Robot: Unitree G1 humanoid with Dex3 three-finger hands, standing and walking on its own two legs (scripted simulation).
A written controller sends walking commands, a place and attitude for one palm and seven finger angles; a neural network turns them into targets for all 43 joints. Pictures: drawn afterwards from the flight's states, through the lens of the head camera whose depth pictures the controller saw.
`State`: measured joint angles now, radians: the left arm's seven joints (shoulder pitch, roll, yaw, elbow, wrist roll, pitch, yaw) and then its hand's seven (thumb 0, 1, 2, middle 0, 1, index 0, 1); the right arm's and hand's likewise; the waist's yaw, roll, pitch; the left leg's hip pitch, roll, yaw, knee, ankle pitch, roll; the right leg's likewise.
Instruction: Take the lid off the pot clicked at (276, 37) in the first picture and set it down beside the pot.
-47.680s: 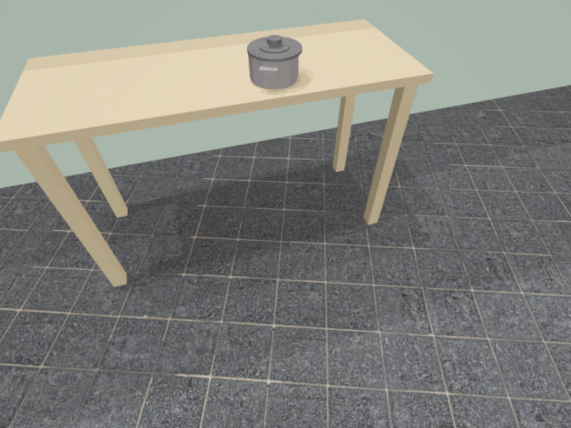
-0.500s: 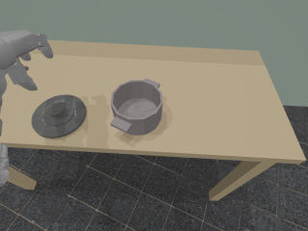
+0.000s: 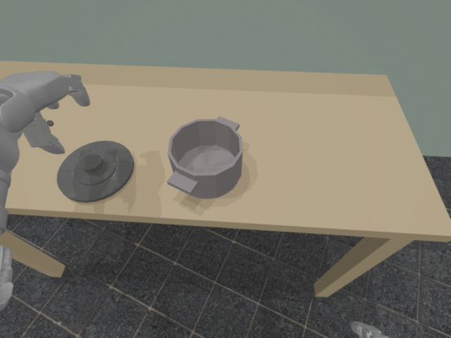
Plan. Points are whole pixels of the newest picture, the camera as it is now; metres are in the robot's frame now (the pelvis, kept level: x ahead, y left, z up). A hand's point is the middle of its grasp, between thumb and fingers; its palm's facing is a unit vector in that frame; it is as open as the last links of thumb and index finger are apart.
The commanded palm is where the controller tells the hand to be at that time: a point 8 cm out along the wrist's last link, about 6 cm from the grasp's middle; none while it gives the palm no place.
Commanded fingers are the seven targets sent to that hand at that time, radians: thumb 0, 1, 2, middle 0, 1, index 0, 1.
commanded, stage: draw the hand back to the body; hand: left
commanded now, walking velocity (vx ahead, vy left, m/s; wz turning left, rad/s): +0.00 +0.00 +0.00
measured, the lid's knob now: (92, 163) +0.45 +0.29 +0.01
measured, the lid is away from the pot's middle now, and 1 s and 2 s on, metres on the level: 0.24 0.24 0.24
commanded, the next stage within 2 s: step back with the hand held close in 1.90 s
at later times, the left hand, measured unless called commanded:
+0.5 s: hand (65, 111) +0.39 +0.22 +0.21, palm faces +0.37 -0.89 -0.27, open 10.6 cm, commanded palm +0.33 +0.27 +0.22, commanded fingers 0.00 0.32 0.70 -0.28 -0.69 -0.28 -0.69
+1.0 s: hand (68, 163) +0.31 +0.20 +0.20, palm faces +0.43 -0.86 -0.28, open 8.2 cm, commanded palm +0.26 +0.24 +0.21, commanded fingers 0.00 0.88 0.89 -0.20 -0.31 -0.20 -0.31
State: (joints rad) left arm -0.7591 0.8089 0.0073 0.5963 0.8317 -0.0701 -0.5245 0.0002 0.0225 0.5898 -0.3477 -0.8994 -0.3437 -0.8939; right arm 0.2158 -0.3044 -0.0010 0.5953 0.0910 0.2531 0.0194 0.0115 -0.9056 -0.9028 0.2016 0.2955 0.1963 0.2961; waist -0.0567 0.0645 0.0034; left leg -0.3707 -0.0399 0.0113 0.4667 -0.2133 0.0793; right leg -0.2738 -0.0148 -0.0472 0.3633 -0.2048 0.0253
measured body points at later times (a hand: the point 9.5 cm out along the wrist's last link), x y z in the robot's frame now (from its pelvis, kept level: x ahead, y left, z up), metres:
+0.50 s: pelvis +0.02 -0.03 +0.00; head +0.03 -0.04 +0.45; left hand +0.36 +0.27 +0.23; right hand +0.16 -0.28 -0.10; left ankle +0.01 +0.07 -0.74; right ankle -0.02 -0.14 -0.74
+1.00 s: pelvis +0.02 -0.07 +0.00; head +0.01 -0.09 +0.45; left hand +0.28 +0.24 +0.21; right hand +0.20 -0.30 -0.09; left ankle +0.01 +0.07 -0.74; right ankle -0.02 -0.14 -0.74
